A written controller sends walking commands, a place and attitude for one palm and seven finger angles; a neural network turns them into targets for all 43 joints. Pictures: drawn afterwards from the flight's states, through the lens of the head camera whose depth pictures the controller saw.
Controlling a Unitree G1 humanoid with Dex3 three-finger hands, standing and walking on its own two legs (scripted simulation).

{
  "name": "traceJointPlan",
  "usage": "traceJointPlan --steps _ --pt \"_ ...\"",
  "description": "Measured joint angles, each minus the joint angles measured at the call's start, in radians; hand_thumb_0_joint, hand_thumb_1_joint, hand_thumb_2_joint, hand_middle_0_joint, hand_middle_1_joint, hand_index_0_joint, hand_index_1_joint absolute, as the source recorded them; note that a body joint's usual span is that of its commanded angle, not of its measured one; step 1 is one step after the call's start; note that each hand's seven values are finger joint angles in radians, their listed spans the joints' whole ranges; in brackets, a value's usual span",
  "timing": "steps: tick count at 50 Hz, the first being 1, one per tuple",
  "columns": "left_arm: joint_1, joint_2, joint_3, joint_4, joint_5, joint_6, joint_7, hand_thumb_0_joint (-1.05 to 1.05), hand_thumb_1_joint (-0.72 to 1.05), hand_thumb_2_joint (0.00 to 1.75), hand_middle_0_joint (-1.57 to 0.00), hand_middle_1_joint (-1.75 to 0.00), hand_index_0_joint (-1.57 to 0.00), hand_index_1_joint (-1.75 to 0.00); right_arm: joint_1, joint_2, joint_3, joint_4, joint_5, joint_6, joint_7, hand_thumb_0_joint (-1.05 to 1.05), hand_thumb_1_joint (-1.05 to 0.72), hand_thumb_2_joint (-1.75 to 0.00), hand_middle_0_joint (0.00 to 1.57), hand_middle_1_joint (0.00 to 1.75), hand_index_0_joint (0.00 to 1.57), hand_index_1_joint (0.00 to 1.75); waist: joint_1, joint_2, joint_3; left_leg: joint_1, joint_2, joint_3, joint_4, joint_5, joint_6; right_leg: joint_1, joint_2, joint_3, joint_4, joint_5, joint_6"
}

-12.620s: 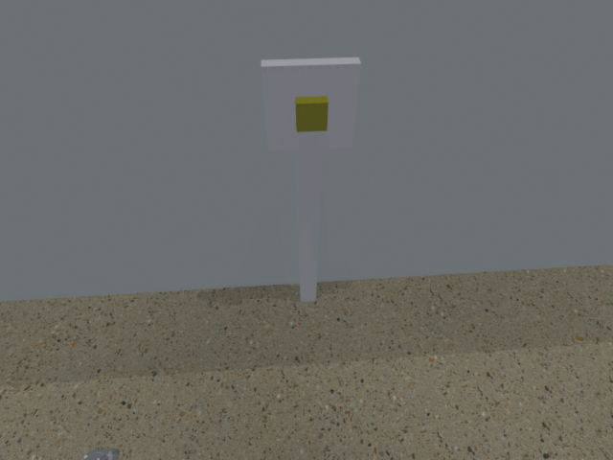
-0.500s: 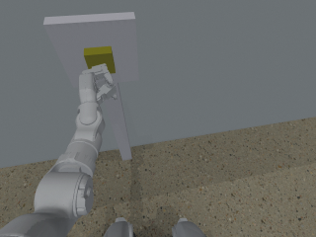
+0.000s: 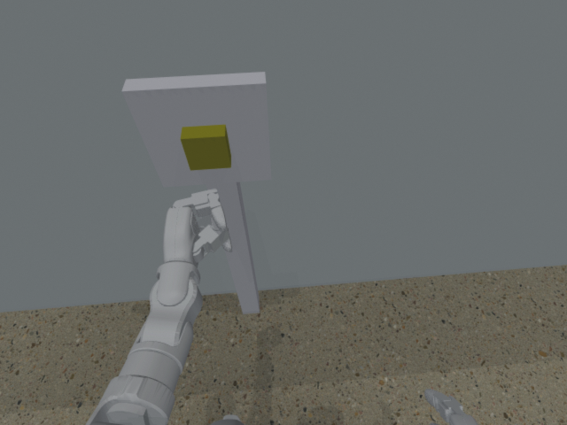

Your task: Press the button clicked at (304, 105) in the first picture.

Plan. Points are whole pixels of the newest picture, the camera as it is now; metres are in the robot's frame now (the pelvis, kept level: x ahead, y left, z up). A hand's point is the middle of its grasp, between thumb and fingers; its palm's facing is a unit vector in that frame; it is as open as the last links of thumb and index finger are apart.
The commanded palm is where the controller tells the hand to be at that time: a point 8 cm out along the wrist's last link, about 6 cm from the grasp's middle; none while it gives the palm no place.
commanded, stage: pull the fist back off the button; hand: left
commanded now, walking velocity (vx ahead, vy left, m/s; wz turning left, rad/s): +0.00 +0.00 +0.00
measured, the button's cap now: (207, 146) +0.51 +0.13 +0.10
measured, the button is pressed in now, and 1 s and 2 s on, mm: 0 0 0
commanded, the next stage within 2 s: draw the hand back to the body in 0.02 s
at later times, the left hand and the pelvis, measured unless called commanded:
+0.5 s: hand (180, 255) +0.30 +0.13 +0.11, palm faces +0.07 -1.00 -0.03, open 3.1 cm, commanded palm +0.27 +0.19 +0.12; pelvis +0.00 -0.01 +0.02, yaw +1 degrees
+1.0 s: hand (71, 297) +0.23 +0.21 +0.16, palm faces +0.24 -0.92 -0.29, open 3.1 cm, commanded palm +0.18 +0.26 +0.18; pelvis +0.01 +0.01 +0.05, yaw +0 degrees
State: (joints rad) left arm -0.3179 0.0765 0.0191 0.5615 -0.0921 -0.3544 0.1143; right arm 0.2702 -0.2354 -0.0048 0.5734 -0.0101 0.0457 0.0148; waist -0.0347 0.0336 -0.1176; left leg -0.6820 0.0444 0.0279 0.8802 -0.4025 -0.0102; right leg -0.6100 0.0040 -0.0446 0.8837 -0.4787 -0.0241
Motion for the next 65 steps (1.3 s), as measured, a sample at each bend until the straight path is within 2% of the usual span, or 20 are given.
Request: traceJointPlan --steps 9,19,27,32,36,41,51,65 --pt "0.016 0.008 -0.008 -0.036 -0.014 0.005 -0.031 0.01 0.90 0.90 -1.30 -1.50 -1.30 -1.50 -0.026 0.000 0.000 0.012 0.004 -0.014 -0.012 0.01 -0.91 -0.90 0.20 0.30 0.20 0.30 0.010 0.003 0.003 0.015 -0.001 -0.013 -0.007 0.004 -0.013 0.014 0.000 -0.013 0.005 -0.007 -0.012" --pt "0.229 0.046 0.035 -0.258 -0.065 0.087 -0.103 0.01 0.90 0.90 -1.30 -1.50 -1.30 -1.50 0.012 -0.001 0.016 -0.011 0.029 0.001 -0.032 0.01 -0.91 -0.90 0.20 0.30 0.20 0.30 0.023 0.011 0.009 0.156 -0.003 0.000 -0.119 0.042 -0.015 0.142 0.002 -0.001 -0.091 0.026 -0.014" --pt "0.342 0.078 0.042 -0.404 -0.108 0.140 -0.162 0.01 0.90 0.90 -1.30 -1.50 -1.30 -1.50 -0.025 -0.020 0.019 -0.009 0.043 -0.040 -0.059 0.01 -0.91 -0.90 0.20 0.30 0.20 0.30 0.041 0.023 0.029 0.225 -0.005 -0.010 -0.163 0.065 -0.012 0.222 0.002 -0.011 -0.151 0.055 -0.011" --pt "0.398 0.089 0.049 -0.490 -0.122 0.194 -0.186 0.01 0.90 0.90 -1.30 -1.50 -1.30 -1.50 -0.054 -0.020 0.026 -0.022 0.049 -0.066 -0.071 0.01 -0.91 -0.90 0.20 0.30 0.20 0.30 0.053 0.024 0.034 0.265 -0.010 -0.009 -0.188 0.076 -0.007 0.265 -0.002 -0.011 -0.180 0.069 -0.006" --pt "0.467 0.145 0.019 -0.588 -0.028 0.237 -0.120 0.01 0.90 0.90 -1.30 -1.50 -1.30 -1.50 -0.083 -0.006 0.041 -0.016 0.037 -0.069 -0.097 0.01 -0.91 -0.90 0.20 0.30 0.20 0.30 0.062 0.020 0.060 0.350 -0.011 0.003 -0.258 0.102 -0.005 0.345 -0.001 0.000 -0.252 0.099 -0.003" --pt "0.547 0.180 0.021 -0.676 0.018 0.272 -0.070 0.01 0.89 0.90 -1.30 -1.50 -1.30 -1.50 -0.101 0.006 0.058 -0.012 0.025 -0.067 -0.115 0.01 -0.91 -0.90 0.20 0.30 0.20 0.30 0.072 0.023 0.095 0.452 -0.014 0.014 -0.360 0.143 0.004 0.448 -0.001 0.010 -0.365 0.152 0.006" --pt "0.695 0.198 0.090 -0.847 0.043 0.302 -0.031 0.01 0.89 0.90 -1.30 -1.50 -1.30 -1.50 -0.090 0.013 0.065 0.010 0.003 -0.077 -0.107 0.01 -0.90 -0.90 0.20 0.30 0.20 0.30 0.091 0.024 0.125 0.558 -0.028 0.026 -0.462 0.177 0.017 0.560 -0.012 0.020 -0.488 0.201 0.022" --pt "0.836 0.246 0.231 -1.012 0.037 0.287 -0.022 0.01 0.89 0.90 -1.30 -1.50 -1.30 -1.50 -0.073 0.011 0.041 0.028 0.000 -0.099 -0.093 0.01 -0.90 -0.90 0.20 0.30 0.20 0.30 0.106 0.029 0.118 0.576 -0.035 0.031 -0.457 0.166 0.027 0.588 -0.019 0.024 -0.505 0.203 0.033"
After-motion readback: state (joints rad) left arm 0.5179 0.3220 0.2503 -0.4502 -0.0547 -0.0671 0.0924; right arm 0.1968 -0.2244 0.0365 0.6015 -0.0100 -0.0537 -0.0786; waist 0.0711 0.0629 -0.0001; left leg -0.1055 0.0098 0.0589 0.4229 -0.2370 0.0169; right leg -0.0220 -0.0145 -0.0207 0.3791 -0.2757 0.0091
